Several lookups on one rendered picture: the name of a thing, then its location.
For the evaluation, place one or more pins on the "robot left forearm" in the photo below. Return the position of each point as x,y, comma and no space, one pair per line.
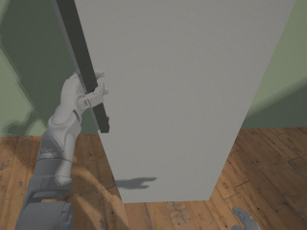
55,157

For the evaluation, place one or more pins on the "robot left upper arm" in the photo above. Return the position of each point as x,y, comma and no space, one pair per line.
52,215

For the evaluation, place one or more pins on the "right robot hand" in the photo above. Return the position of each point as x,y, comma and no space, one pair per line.
246,220

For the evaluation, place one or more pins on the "handle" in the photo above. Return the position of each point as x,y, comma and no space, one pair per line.
73,26

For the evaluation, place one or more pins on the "left robot hand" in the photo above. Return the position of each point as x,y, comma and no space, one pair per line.
73,93

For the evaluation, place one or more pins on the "fridge door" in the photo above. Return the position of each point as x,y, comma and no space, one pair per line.
181,76

